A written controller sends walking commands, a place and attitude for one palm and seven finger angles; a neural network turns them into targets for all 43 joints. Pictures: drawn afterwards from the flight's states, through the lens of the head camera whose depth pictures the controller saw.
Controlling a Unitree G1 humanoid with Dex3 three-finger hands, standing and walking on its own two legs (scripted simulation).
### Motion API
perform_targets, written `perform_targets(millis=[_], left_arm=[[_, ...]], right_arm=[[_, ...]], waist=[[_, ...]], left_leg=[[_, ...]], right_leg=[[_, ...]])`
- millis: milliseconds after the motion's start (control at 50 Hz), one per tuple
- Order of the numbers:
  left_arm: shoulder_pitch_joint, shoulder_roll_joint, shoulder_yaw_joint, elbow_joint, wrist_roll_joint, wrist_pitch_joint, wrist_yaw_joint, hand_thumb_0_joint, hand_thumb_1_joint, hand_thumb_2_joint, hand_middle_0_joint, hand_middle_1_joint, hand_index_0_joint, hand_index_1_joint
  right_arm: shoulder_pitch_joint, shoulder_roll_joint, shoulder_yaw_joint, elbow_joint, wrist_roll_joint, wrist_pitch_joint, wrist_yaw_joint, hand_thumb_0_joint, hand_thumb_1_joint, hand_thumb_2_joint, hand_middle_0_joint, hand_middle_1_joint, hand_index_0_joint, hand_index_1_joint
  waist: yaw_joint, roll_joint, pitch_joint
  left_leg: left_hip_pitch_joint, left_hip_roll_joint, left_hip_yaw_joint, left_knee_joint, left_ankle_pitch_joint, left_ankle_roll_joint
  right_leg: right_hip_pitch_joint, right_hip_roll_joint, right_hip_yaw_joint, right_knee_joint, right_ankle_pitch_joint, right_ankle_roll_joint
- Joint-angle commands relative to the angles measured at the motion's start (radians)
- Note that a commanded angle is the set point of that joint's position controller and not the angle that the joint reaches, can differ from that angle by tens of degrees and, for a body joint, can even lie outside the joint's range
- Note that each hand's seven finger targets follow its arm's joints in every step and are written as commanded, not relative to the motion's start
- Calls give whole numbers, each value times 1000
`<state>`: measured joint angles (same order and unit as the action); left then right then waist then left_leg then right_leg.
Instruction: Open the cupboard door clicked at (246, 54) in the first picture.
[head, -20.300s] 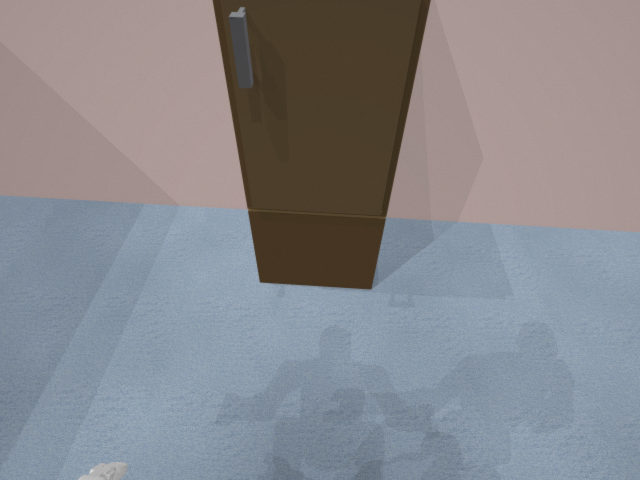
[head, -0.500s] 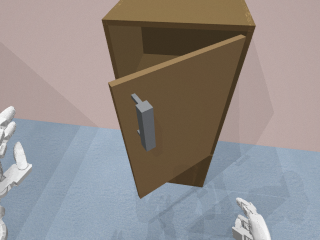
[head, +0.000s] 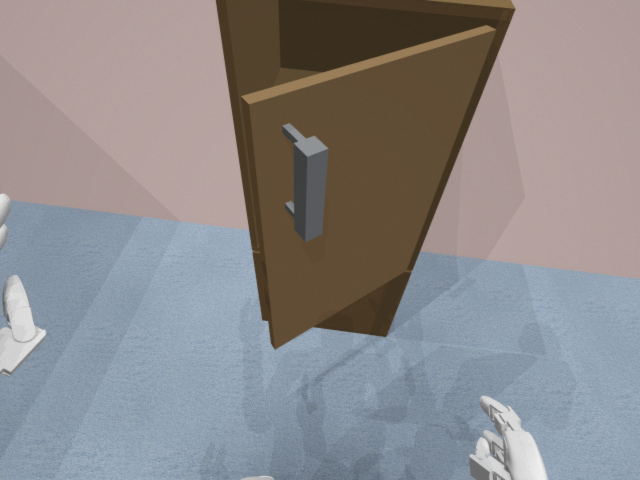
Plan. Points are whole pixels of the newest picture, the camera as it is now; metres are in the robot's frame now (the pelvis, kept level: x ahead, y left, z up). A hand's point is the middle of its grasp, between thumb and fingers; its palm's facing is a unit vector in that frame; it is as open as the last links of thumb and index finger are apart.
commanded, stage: step back with the hand held close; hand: left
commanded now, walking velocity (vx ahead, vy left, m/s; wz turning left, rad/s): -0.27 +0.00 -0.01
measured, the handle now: (299, 183) +0.42 +0.06 +0.15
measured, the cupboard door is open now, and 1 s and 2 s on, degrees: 42 42 42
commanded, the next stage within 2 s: stop stepping back and stand still in 0.58 s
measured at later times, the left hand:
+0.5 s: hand out of the picture +0.12 +0.25 +0.17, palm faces +0.34 -0.81 -0.48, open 7.4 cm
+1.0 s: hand out of the picture -0.03 +0.25 +0.18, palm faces +0.39 -0.78 -0.49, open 7.4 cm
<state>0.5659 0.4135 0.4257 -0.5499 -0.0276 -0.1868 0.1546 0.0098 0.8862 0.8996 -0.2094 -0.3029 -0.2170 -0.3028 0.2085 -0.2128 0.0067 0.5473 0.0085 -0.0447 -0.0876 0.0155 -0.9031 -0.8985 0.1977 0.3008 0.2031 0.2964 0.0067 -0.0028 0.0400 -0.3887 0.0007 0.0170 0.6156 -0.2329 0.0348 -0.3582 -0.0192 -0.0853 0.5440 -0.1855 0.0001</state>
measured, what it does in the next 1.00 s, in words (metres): walks backwards: right foot, then left foot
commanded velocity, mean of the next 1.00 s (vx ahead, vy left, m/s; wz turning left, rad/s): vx -0.16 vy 0.00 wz -0.01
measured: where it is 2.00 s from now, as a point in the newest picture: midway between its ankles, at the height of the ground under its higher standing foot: outside the picture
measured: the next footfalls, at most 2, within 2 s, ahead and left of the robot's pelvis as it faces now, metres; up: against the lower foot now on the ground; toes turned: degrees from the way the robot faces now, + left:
right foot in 0.42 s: -0.11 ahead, -0.12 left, +0.00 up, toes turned +1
left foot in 0.60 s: -0.02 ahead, +0.09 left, +0.00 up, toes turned -2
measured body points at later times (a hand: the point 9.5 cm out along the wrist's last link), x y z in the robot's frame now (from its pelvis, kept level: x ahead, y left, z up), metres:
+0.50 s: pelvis -0.09 +0.00 +0.00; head -0.04 +0.01 +0.45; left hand +0.10 +0.29 +0.19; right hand +0.11 -0.22 -0.08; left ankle +0.06 +0.09 -0.73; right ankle -0.15 -0.12 -0.73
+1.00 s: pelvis -0.22 -0.01 +0.01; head -0.21 +0.01 +0.46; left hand -0.06 +0.29 +0.20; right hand -0.05 -0.24 -0.07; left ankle -0.10 +0.09 -0.70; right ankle -0.26 -0.11 -0.73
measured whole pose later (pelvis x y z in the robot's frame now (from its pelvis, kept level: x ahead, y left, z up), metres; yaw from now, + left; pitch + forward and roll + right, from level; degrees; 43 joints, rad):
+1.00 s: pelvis -0.22 -0.01 +0.01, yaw +0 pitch +0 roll -1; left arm 0.62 0.46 0.42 -0.58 -0.06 -0.16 0.14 0.01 0.89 0.90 -0.21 -0.30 -0.22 -0.30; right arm 0.22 -0.18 0.03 0.64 -0.02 -0.10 -0.07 0.01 -0.90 -0.90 0.20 0.30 0.20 0.30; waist 0.01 -0.02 -0.01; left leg -0.51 -0.02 -0.04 0.68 -0.22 -0.02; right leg -0.13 0.05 -0.04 0.45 -0.30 -0.05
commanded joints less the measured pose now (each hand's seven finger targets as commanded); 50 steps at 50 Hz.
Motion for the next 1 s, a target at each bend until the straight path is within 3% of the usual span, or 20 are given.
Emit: perform_targets(millis=[0, 60, 160, 200, 320, 380, 460, 520, 560, 600, 640, 660, 700, 760, 800, 860, 880, 920, 940, 980], left_arm=[[-62, 169, 112, -203, -5, -77, 41, 0, 900, 900, -200, -300, -200, -300], [-72, 173, 118, -202, -4, -82, 51, 0, 900, 900, -200, -300, -200, -300], [-85, 168, 140, -218, 13, -95, 44, 0, 900, 900, -200, -300, -200, -300], [-78, 184, 144, -230, 8, -101, 38, 0, 900, 900, -200, -300, -200, -300], [-9, 150, 93, -207, -29, -83, 16, 0, 900, 900, -200, -300, -200, -300], [-32, 201, 126, -214, -33, -93, -4, 0, 900, 900, -200, -300, -200, -300], [-50, 226, 141, -203, -53, -100, -8, 0, 900, 900, -200, -300, -200, -300], [-1, 237, 158, -181, -40, -83, -11, 0, 900, 900, -200, -300, -200, -300], [-45, 233, 153, -162, -22, -73, -12, 0, 900, 900, -200, -300, -200, -300], [-96, 241, 144, -195, -20, -87, -7, 0, 900, 900, -200, -300, -200, -300], [-34, 239, 133, -223, -43, -101, -14, 0, 900, 900, -200, -300, -200, -300], [-14, 229, 128, -228, -31, -108, -23, 0, 900, 900, -200, -300, -200, -300], [47, 172, 105, -220, -40, -95, -9, 0, 900, 900, -200, -300, -200, -300], [81, 182, 115, -237, -42, -46, 8, 0, 900, 900, -200, -300, -200, -300], [64, 195, 126, -263, -39, -38, 23, 0, 900, 900, -200, -300, -200, -300], [65, 203, 130, -226, -32, -32, 28, 0, 900, 900, -200, -300, -200, -300], [70, 238, 153, -232, -28, -31, 24, 0, 900, 900, -200, -300, -200, -300], [11, 264, 169, -244, -44, -46, 17, 0, 900, 900, -200, -300, -200, -300], [-73, 259, 161, -243, -43, -39, 15, 0, 900, 900, -200, -300, -200, -300], [-145, 196, 101, -147, -33, -28, 7, 0, 900, 900, -200, -300, -200, -300]], right_arm=[[-61, -141, -55, -125, -6, -74, -14, 0, -900, -900, 200, 300, 200, 300], [-66, -139, -50, -112, -8, -83, -16, 0, -900, -900, 200, 300, 200, 300], [-84, -149, -53, -133, -15, -106, -20, 0, -900, -900, 200, 300, 200, 300], [-79, -123, -58, -122, -26, -118, -11, 0, -900, -900, 200, 300, 200, 300], [-83, -126, -49, -61, -30, -137, 26, 0, -900, -900, 200, 300, 200, 300], [-103, -132, -52, -56, -27, -117, 30, 0, -900, -900, 200, 300, 200, 300], [-117, -108, -62, -79, 16, -96, 17, 0, -900, -900, 200, 300, 200, 300], [-161, -81, -44, -93, 2, -80, 4, 0, -900, -900, 200, 300, 200, 300], [-159, -79, -27, -92, -6, -63, -10, 0, -900, -900, 200, 300, 200, 300], [-135, -116, -36, -87, -3, -64, -29, 0, -900, -900, 200, 300, 200, 300], [-114, -127, -52, -101, -14, -77, -13, 0, -900, -900, 200, 300, 200, 300], [-105, -138, -65, -91, -40, -92, 2, 0, -900, -900, 200, 300, 200, 300], [-48, -120, -74, -79, -18, -120, 17, 0, -900, -900, 200, 300, 200, 300], [-76, -123, -63, -86, -4, -129, 18, 0, -900, -900, 200, 300, 200, 300], [-92, -114, -48, -100, -15, -130, 6, 0, -900, -900, 200, 300, 200, 300], [-89, -107, -42, -84, -24, -123, 1, 0, -900, -900, 200, 300, 200, 300], [-84, -103, -41, -81, -26, -117, 3, 0, -900, -900, 200, 300, 200, 300], [-89, -101, -37, -58, -33, -98, 3, 0, -900, -900, 200, 300, 200, 300], [-98, -113, -44, -48, -30, -104, 2, 0, -900, -900, 200, 300, 200, 300], [-66, -134, -58, -23, -18, -106, -1, 0, -900, -900, 200, 300, 200, 300]], waist=[[-19, 7, -90], [-19, 2, -87], [0, 290, -87], [2, 185, -125], [4, 205, -181], [10, 148, -206], [0, -133, -293], [0, -98, -154], [-8, -78, -86], [-12, 46, -113], [7, 285, -298], [20, 295, -307], [8, 208, -290], [-9, 166, -219], [-9, 252, -166], [-8, 274, -140], [-15, 189, -147], [-18, -88, -130], [-7, -158, -105], [-37, -132, -23]], left_leg=[[-23, 59, -122, -57, -253, -3], [7, 58, -123, -45, -238, -5], [-361, 268, -379, -480, -475, 84], [-195, 275, -379, -410, -218, 105], [115, 233, -273, -340, 252, 71], [178, 170, -185, -257, 297, 21], [303, 26, -9, 14, 143, -36], [49, 0, -68, 186, -87, -49], [-20, 22, -72, 26, -35, -46], [92, 63, -84, -204, 476, -38], [324, 266, -308, -295, 987, 20], [182, 313, -339, -351, 706, 51], [288, 279, -296, -304, 567, 119], [155, 218, -254, -419, 36, 86], [22, 162, -229, -545, -326, 34], [-53, 78, -127, -496, -357, -48], [14, 12, -58, -350, -256, -67], [172, -22, -54, 172, -37, -64], [60, -20, -77, 331, -66, -70], [-55, 15, -77, 413, -71, -63]], right_leg=[[-30, -138, 210, -189, -330, -56], [-82, -133, 189, -181, -336, -51], [289, 70, 75, 307, -182, 14], [185, 61, 122, 335, -236, 4], [145, 75, 90, 6, -226, -5], [165, 37, 124, -184, 19, -21], [36, -135, 202, -203, 366, -14], [41, -230, 274, -173, 496, -105], [129, -195, 252, -113, 670, -83], [171, -72, 171, -30, 629, -10], [82, 74, 108, 185, -211, 20], [148, 97, 159, 386, -407, 12], [20, 74, 162, 373, -350, 16], [90, 81, 95, 295, -317, 25], [205, 111, 30, 191, -337, 8], [382, 125, -33, -135, -326, -27], [321, 68, 10, -273, -274, -47], [-59, -249, 352, -439, -343, -163], [-99, -313, 437, -450, -482, -205], [-101, -268, 387, -403, -510, -168]])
